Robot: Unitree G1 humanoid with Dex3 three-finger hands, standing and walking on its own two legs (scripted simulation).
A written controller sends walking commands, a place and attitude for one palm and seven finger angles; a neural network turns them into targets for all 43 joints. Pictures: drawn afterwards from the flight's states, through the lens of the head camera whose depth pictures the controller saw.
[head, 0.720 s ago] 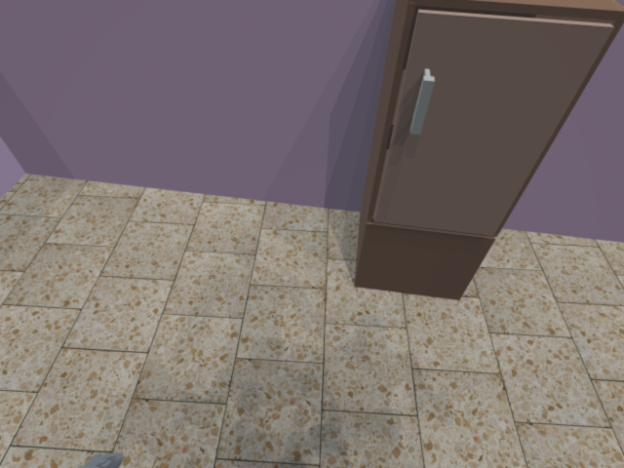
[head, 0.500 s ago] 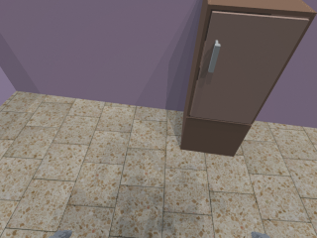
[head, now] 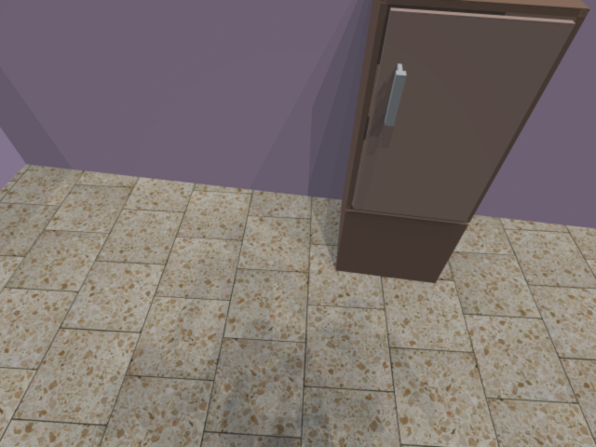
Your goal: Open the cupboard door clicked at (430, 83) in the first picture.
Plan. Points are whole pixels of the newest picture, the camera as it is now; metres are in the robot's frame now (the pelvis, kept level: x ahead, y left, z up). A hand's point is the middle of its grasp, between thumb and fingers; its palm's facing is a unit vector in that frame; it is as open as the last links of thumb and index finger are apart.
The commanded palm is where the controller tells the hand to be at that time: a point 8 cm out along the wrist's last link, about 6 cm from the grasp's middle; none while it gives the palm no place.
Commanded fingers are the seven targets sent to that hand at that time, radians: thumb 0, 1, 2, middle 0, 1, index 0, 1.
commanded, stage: stand and wait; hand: left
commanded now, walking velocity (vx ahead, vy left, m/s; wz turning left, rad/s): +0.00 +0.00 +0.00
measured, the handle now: (394, 95) +0.85 -0.17 +0.05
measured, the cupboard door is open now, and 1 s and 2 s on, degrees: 0 0 0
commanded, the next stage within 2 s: look at it before walking up in 0.22 s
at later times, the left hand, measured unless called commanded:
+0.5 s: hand out of the picture +0.08 +0.24 -0.16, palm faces -0.02 -0.95 -0.32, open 7.4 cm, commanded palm none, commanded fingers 0.00 0.90 0.90 -0.20 -0.30 -0.20 -0.30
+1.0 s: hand out of the picture +0.07 +0.24 -0.16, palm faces -0.02 -0.94 -0.33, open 7.4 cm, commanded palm none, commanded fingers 0.00 0.90 0.90 -0.20 -0.30 -0.20 -0.30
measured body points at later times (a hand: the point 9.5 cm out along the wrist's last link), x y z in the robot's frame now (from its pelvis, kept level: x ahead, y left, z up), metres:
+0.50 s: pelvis +0.00 +0.00 +0.00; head +0.01 +0.00 +0.45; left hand +0.08 +0.29 -0.13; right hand +0.08 -0.30 -0.13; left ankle -0.01 +0.12 -0.74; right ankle +0.00 -0.12 -0.74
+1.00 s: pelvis +0.00 +0.00 +0.00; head +0.01 +0.00 +0.45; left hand +0.07 +0.29 -0.13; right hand +0.08 -0.30 -0.13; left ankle -0.01 +0.12 -0.74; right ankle +0.00 -0.12 -0.74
